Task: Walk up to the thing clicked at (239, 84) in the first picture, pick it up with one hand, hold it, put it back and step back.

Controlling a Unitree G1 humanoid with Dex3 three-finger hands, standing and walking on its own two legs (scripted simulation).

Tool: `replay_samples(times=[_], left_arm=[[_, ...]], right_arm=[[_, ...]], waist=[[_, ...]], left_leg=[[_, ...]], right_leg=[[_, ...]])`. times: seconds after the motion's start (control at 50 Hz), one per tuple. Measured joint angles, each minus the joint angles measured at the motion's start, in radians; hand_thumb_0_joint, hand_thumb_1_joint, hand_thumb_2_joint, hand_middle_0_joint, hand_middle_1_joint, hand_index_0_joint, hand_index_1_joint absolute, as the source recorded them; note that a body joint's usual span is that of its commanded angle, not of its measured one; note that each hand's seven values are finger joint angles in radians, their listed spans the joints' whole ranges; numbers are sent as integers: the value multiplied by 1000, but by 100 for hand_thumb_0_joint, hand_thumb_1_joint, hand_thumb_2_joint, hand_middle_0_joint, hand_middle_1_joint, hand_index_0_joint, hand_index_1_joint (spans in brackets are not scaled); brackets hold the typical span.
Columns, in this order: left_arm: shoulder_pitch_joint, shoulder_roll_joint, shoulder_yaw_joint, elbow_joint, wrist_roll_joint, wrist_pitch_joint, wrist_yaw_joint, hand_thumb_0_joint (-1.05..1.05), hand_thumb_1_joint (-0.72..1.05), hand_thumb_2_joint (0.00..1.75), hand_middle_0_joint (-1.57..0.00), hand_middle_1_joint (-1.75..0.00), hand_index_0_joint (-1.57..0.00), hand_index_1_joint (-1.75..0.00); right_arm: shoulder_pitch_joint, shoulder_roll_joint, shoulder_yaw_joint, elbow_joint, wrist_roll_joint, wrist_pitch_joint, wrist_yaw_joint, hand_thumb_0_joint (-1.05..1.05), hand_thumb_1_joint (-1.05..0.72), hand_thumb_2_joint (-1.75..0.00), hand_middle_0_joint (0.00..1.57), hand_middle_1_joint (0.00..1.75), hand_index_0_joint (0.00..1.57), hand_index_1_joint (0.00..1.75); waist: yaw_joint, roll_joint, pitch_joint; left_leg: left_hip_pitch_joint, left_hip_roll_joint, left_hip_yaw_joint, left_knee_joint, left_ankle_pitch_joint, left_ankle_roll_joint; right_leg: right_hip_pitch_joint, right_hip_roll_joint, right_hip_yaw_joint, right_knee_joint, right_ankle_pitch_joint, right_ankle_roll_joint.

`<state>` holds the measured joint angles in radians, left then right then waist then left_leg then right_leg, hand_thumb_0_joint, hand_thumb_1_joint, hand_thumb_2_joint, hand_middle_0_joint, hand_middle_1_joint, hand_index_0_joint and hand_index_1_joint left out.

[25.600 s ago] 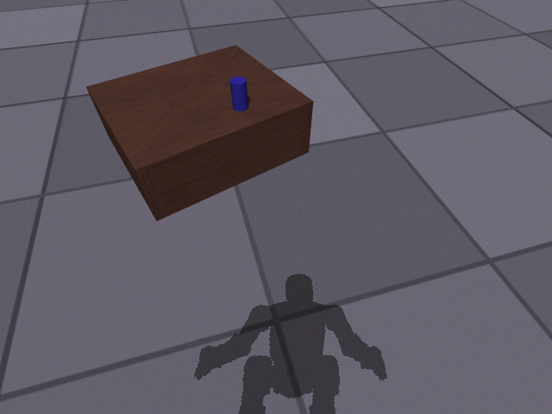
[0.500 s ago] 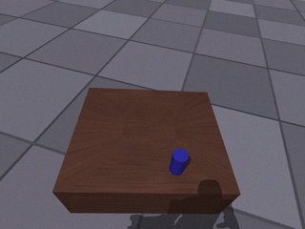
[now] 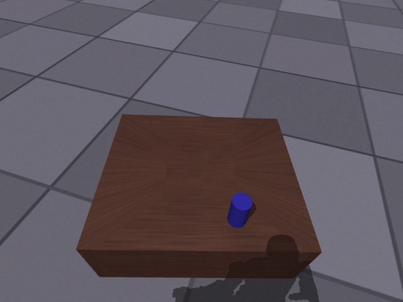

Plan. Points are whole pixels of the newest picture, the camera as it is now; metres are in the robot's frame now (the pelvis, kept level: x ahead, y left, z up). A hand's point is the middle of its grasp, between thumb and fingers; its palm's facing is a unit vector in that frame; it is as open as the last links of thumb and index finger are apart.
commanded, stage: home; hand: right
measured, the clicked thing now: (239, 210) +0.52 -0.16 -0.38
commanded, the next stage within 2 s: stand in 0.32 s
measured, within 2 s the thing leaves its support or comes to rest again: neither
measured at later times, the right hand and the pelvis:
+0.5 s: hand out of the picture +0.07 -0.25 -0.15, palm faces -0.01 +0.93 -0.36, open 17.1 cm; pelvis +0.01 +0.00 +0.00, yaw +0 degrees
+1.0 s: hand out of the picture +0.09 -0.25 -0.15, palm faces -0.01 +0.93 -0.36, open 7.8 cm; pelvis +0.02 +0.00 +0.00, yaw +0 degrees
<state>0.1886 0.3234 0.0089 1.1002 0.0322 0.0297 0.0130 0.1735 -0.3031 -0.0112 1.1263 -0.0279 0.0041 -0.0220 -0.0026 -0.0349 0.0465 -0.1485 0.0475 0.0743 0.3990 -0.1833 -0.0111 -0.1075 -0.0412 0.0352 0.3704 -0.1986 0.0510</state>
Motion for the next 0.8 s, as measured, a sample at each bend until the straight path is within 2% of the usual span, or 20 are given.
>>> replay_samples(times=[0.52,0.64,0.72,0.8], left_arm=[[-42,6,-4,11,-9,-12,-4,1,90,90,-20,-30,-20,-30],[-54,11,-2,13,-12,-13,-5,1,90,90,-20,-30,-20,-30],[-58,13,-2,13,-12,-14,-5,1,91,90,-20,-30,-20,-30],[-62,13,-3,13,-13,-15,-5,1,91,90,-20,-30,-20,-30]], right_arm=[[-39,-18,6,6,10,-5,7,0,47,-11,9,9,10,9],[-45,-20,7,9,11,-9,8,0,22,-36,16,21,16,21],[-52,-21,7,10,12,-9,8,0,-4,-59,18,25,19,26],[-57,-23,7,11,13,-7,10,0,-33,-74,20,28,20,28]], waist=[[-4,5,6],[-3,6,7],[-3,8,7],[-5,10,4]], left_leg=[[17,-3,0,-25,-3,-1],[24,-6,-1,-33,-3,-1],[27,-4,-3,-35,-3,-2],[27,-3,-6,-37,-2,-3]], right_leg=[[18,-3,-2,-27,-3,0],[24,-5,-4,-31,-5,0],[29,-4,-5,-36,-5,-1],[33,-3,-9,-43,-2,-1]])
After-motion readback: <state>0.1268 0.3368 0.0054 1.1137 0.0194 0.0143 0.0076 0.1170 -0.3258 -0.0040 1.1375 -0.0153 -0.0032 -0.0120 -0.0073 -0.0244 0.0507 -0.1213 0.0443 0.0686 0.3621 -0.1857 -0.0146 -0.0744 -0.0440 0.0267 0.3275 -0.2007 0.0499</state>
